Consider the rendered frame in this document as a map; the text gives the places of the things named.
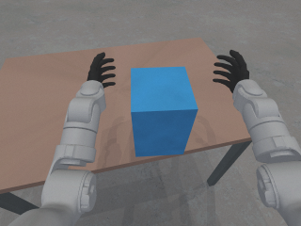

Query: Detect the right robot hand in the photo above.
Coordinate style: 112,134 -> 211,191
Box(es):
213,50 -> 249,93

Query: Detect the left robot hand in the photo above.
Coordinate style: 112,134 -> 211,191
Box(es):
87,52 -> 116,88

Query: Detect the left robot forearm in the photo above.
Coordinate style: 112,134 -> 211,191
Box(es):
41,80 -> 106,204

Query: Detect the robot left upper arm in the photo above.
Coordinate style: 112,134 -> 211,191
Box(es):
8,169 -> 97,226

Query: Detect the table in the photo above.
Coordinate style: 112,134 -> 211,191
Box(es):
0,37 -> 252,215

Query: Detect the carton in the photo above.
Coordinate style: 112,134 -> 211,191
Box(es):
131,66 -> 198,157

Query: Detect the robot right upper arm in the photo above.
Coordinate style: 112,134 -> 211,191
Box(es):
256,160 -> 301,226

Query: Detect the right robot forearm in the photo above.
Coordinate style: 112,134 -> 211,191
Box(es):
232,79 -> 301,164

